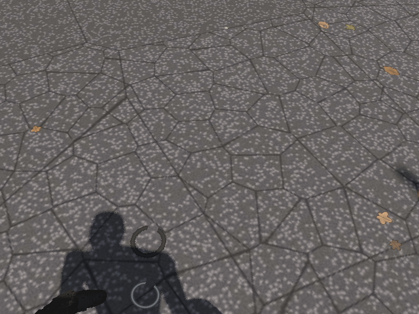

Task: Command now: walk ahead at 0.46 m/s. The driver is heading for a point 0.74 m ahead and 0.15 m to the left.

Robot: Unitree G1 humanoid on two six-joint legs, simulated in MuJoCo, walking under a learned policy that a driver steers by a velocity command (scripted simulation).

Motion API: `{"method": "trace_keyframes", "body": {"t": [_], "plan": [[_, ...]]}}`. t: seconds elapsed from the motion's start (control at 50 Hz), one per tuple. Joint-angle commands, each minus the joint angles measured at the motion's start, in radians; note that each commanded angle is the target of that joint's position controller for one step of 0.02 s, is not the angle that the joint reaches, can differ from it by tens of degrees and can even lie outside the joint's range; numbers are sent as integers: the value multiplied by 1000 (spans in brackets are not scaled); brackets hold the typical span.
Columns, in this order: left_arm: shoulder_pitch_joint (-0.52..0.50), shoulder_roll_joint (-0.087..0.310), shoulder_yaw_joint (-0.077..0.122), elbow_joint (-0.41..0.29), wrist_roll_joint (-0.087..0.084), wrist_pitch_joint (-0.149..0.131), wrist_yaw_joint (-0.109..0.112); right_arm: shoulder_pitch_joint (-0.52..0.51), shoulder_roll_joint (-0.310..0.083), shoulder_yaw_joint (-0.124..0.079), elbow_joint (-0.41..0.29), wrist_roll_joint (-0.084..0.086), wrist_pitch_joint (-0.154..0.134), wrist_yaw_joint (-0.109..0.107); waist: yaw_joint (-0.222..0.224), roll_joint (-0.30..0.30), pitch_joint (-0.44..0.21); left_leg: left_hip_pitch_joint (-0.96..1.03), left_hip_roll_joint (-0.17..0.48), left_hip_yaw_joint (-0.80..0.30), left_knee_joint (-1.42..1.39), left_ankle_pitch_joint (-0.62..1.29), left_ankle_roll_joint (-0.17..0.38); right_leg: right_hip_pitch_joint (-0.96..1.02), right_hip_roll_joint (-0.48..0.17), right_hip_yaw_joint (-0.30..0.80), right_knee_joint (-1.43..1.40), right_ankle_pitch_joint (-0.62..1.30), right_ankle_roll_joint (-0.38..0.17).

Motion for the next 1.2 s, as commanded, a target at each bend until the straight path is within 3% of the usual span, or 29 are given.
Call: {"method": "trace_keyframes", "body": {"t": [0.02,0.06,0.08,0.1,0.12,0.14,0.16,0.2,0.24,0.36,0.48,0.56,0.6,0.62,0.64,0.66,0.68,0.7,0.74,0.76,0.82,0.94,1.02,1.1,1.12,1.14,1.16,1.18,1.2], "plan": [[-125,81,14,-98,-1,-23,-15,19,-185,-41,-27,7,-1,-6,50,124,98,-51,280,-94,7,530,130,28,26,-9,-59,-21,-41],[5,135,40,-66,3,-22,-11,-8,-211,-52,-37,3,9,-7,137,156,-13,-21,274,-68,184,891,106,229,82,-46,-53,-77,-83],[178,173,64,-11,1,-18,-3,-20,-200,-48,-44,-3,18,-8,223,151,-115,-81,231,-36,380,970,80,454,104,-61,-61,-71,-114],[369,231,81,33,12,-13,10,-19,-168,-34,-68,-17,19,-9,288,72,-251,-324,186,-18,683,703,52,787,-60,127,-19,-112,-173],[432,302,91,64,20,-12,4,129,-3,11,-79,-11,-2,5,195,-226,-433,-692,-21,-47,1062,-101,-6,1107,-323,661,-152,-395,-348],[420,200,64,66,15,-11,5,45,-108,-13,-74,18,-32,13,238,-166,-397,-804,-5,-180,1189,-228,12,1051,-315,792,-293,-518,-323],[319,167,50,58,13,-15,8,-73,-173,-34,-124,44,-49,15,216,-138,-207,-884,49,-151,1211,-154,30,898,-282,632,-316,-471,-269],[183,117,34,41,27,-27,4,-148,-162,-39,-139,23,-53,1,146,-1,-73,-799,136,-119,1103,5,31,600,-208,402,-366,-233,-230],[150,90,26,51,37,-36,-2,-96,-119,-40,-130,11,-25,0,85,-34,-61,-691,174,-129,1034,48,25,470,-163,301,-420,-172,-223],[236,152,37,107,27,-39,26,-264,-106,-39,-198,-10,0,-1,100,-7,29,-803,191,-99,729,280,-31,410,-138,164,-499,-102,-229],[357,182,40,161,8,-23,38,-471,-85,-21,-258,4,-15,23,176,-6,52,-746,125,-44,426,447,-32,507,-131,84,-465,-79,-187],[371,199,50,183,11,1,44,-505,-116,-22,-295,12,-18,50,165,-26,43,-773,106,-45,372,308,26,688,-205,61,-383,13,-154],[336,211,54,175,15,13,48,-407,-152,-40,-282,12,-17,57,100,-49,-24,-620,51,1,356,236,66,720,-194,11,-242,309,-120],[327,196,49,167,20,22,51,-260,-190,-66,-238,10,-15,54,33,-33,-113,-426,5,30,340,245,93,686,-148,-41,-52,445,-93],[342,170,34,137,40,23,59,-86,-266,-95,-200,9,-10,45,-19,61,-237,-135,116,-142,362,274,145,492,-101,-94,243,272,-52],[448,41,-8,115,53,-4,41,-18,-360,-117,-183,10,-6,48,45,320,-338,223,335,-671,248,64,333,41,98,-70,606,-342,24],[398,113,4,124,26,-39,31,-12,-263,-89,-193,12,-6,49,9,251,-376,281,360,-833,125,-59,338,-105,98,97,738,-566,9],[297,174,19,91,-5,-63,23,-79,-221,-78,-211,4,-10,46,6,201,-238,181,326,-695,120,-1,289,-184,46,116,760,-494,-15],[209,167,21,72,16,-76,35,-197,-179,-66,-248,-8,-14,43,60,45,-112,-84,254,-488,99,219,252,-111,-27,102,625,-358,-20],[211,170,27,68,27,-68,40,-222,-155,-58,-260,-16,-16,40,94,58,-100,-167,228,-438,77,297,242,-39,-50,109,564,-325,-16],[206,135,27,51,41,-37,45,-207,-175,-65,-267,-3,-16,28,122,80,-69,-275,200,-376,28,365,257,8,-45,94,432,-288,24],[-7,98,14,-21,37,-36,38,-124,-205,-76,-254,5,-2,-6,64,107,0,-376,117,-265,29,342,185,70,27,70,16,62,63],[-61,104,12,-51,39,-47,21,-53,-182,-70,-220,4,16,-14,36,128,-28,-305,127,-269,138,492,138,154,71,60,-86,153,36],[71,157,30,-13,57,-62,18,-98,-168,-65,-236,-5,31,-27,116,130,-92,-190,120,-306,355,648,93,300,69,55,-197,148,-30],[154,200,38,-1,75,-69,22,-96,-141,-54,-257,-17,29,-25,143,77,-194,-260,65,-282,508,553,59,503,-31,122,-146,445,-74],[226,245,43,3,91,-60,26,35,-94,-36,-247,-16,22,-22,120,-106,-327,-508,-38,-231,798,118,-7,836,-250,337,-59,803,-230],[274,174,31,28,54,-37,19,134,-103,-29,-222,-5,23,-16,122,-235,-462,-613,-72,-211,988,-385,-47,937,-373,523,-72,764,-335],[243,146,21,22,26,-22,11,95,-186,-50,-218,8,35,-13,129,-125,-389,-665,-28,-244,1058,-378,-60,836,-343,532,-119,474,-313],[171,131,15,10,25,-9,12,-4,-201,-57,-235,14,54,-19,127,-57,-267,-702,3,-205,1075,-315,-76,706,-293,466,-165,256,-265]]}}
